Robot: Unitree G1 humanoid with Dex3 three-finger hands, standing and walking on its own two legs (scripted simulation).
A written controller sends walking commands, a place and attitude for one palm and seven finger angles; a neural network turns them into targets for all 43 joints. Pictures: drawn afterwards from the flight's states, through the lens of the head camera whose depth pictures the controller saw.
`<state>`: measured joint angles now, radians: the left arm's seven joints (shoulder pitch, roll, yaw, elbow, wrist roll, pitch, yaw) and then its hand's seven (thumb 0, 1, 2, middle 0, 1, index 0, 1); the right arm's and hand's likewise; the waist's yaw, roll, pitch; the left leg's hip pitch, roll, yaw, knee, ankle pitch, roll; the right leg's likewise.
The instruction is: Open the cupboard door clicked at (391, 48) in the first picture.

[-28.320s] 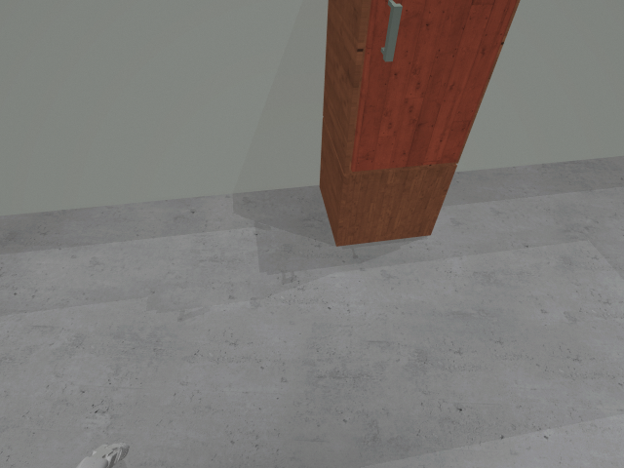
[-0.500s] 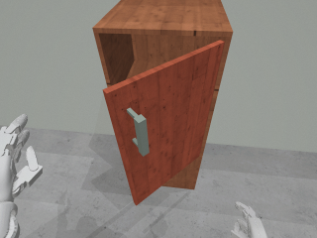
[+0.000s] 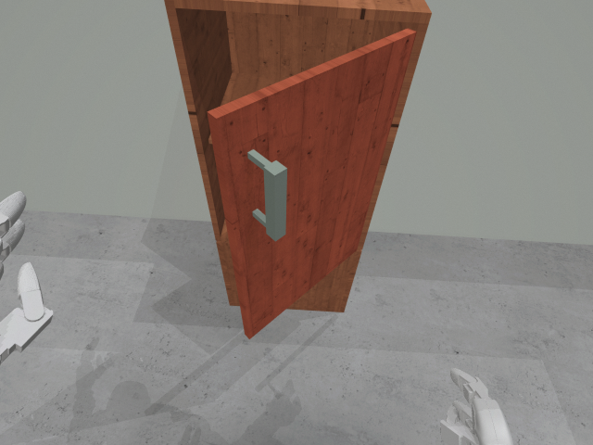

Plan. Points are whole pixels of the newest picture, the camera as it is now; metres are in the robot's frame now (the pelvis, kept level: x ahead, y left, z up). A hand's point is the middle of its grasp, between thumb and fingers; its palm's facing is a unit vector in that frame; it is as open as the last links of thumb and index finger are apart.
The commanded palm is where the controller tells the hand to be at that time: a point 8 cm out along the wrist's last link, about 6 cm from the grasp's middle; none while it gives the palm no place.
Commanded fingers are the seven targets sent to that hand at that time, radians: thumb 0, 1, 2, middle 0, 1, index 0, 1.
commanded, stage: step back with the hand held close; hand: left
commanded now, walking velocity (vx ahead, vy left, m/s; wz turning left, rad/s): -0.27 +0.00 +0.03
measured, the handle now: (266, 196) +0.41 +0.07 +0.12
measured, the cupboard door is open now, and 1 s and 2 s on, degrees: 46 46 46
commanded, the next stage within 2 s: stop stepping back and stand still in 0.48 s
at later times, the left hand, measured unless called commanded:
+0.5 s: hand out of the picture +0.09 +0.31 +0.17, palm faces +0.47 -0.78 -0.41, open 7.4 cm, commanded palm +0.02 +0.33 +0.18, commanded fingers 0.00 0.90 0.90 -0.20 -0.30 -0.20 -0.30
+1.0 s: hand out of the picture -0.02 +0.32 +0.18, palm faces +0.40 -0.85 -0.35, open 7.4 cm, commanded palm -0.10 +0.36 +0.18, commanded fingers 0.00 0.90 0.90 -0.20 -0.30 -0.20 -0.30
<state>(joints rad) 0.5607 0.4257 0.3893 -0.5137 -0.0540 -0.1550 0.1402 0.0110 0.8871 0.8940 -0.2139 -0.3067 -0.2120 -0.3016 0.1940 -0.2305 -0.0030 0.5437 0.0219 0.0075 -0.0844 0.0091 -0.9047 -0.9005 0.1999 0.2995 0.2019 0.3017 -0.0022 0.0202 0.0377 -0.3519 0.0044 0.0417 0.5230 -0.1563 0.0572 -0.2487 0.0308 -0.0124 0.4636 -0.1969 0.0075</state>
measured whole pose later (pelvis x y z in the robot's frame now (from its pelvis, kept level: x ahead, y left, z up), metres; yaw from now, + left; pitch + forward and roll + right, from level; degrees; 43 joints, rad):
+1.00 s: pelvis -0.24 +0.06 +0.01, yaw -1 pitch -3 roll -3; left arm 0.45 0.43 0.42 -0.49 -0.06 -0.16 0.15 0.01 0.89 0.90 -0.20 -0.31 -0.20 -0.30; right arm 0.24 -0.14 0.05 0.66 -0.02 -0.15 -0.05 0.01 -0.90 -0.90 0.20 0.30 0.20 0.30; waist -0.05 -0.04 0.03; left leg -0.31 -0.01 0.03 0.43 -0.14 0.03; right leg -0.38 0.07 0.02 0.95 -0.42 -0.01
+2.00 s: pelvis -0.25 +0.09 +0.00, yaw -1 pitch +0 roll +1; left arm 0.56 0.41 0.41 -0.51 -0.04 -0.21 0.16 0.01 0.88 0.89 -0.22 -0.31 -0.21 -0.30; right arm 0.20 -0.20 0.00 0.64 0.01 -0.09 -0.07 0.01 -0.90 -0.90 0.20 0.30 0.20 0.30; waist 0.01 -0.01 0.06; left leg -0.22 0.02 0.05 0.51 -0.29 -0.01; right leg -0.19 0.01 -0.07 0.53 -0.34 -0.04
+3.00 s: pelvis -0.31 +0.12 +0.01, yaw +0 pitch -2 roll +0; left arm 0.33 0.15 0.01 1.14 0.01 0.01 0.03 0.00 0.91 0.89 -0.20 -0.30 -0.20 -0.30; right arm 0.31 -0.13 0.01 1.12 -0.02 0.02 -0.02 0.00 -0.91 -0.90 0.20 0.30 0.20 0.30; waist -0.01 0.04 0.04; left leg -0.25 -0.02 0.04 0.44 -0.17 0.03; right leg -0.21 -0.03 -0.08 0.46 -0.22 -0.01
